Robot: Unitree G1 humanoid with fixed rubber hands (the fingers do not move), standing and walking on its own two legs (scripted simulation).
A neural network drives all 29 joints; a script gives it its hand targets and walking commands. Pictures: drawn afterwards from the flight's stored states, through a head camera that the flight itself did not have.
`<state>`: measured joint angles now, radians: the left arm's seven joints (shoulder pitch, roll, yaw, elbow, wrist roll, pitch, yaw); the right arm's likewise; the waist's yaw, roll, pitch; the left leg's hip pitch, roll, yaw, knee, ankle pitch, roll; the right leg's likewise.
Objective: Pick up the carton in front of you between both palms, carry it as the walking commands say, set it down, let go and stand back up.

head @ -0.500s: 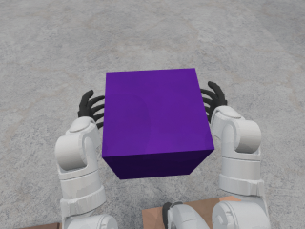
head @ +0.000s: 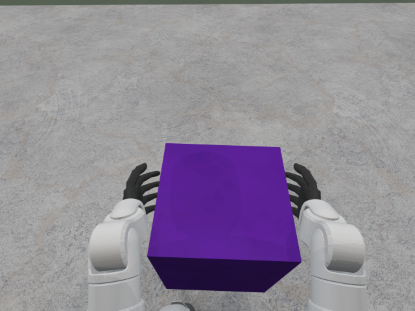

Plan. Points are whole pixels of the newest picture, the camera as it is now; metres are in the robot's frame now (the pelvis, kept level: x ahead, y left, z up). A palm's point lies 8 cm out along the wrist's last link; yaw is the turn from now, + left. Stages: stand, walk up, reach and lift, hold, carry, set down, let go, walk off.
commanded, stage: carry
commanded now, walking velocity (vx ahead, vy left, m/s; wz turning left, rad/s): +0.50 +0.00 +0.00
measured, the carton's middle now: (218, 223) +0.29 +0.01 +0.01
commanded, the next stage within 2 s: none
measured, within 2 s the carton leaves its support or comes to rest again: neither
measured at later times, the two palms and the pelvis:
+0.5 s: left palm (148, 98) +0.62 +0.20 +0.06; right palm (260, 99) +0.61 -0.10 +0.07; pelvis +0.30 +0.07 -0.03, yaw -2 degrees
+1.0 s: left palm (156, 46) +0.89 +0.22 +0.08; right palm (244, 47) +0.90 -0.08 +0.07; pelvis +0.66 +0.07 -0.02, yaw +2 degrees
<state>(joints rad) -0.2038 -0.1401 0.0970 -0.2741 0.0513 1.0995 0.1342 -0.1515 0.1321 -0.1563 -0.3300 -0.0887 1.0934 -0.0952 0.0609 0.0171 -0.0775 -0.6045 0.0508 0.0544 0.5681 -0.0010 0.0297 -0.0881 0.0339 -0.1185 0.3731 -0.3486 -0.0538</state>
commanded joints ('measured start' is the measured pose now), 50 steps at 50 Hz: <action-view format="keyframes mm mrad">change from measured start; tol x32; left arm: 1 -481 -798 -674 -79 -299 7 -153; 21 -790 -889 -551 156 -212 -19 -76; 50 -206 -815 -667 -252 -297 122 -200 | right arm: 1 -538 774 724 -67 302 17 109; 19 -883 861 573 284 351 -16 102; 50 -307 837 792 -226 369 124 154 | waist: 1 10 -157 -204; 7 -98 310 -355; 50 -40 -157 -87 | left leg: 1 41 -26 45 -101 44 31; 4 521 -55 103 -169 25 27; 7 862 317 -496 -117 331 210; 14 560 201 -310 -286 -72 153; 29 832 104 11 -157 1091 -28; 31 708 91 102 195 1001 -60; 32 450 61 103 459 597 -70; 33 100 -56 52 629 -456 -65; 34 -81 -115 -63 901 -552 -80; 50 -34 28 124 2 -5 -33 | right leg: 1 214 -228 129 11 688 -59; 4 -15 -156 12 358 592 11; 7 -561 27 69 928 -239 64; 21 -846 -107 15 634 214 46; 31 63 40 -184 -92 544 -8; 33 584 -333 252 160 1109 -150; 34 650 -471 555 53 896 -322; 39 36 -341 286 -238 159 -150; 50 149 -249 17 -196 564 -63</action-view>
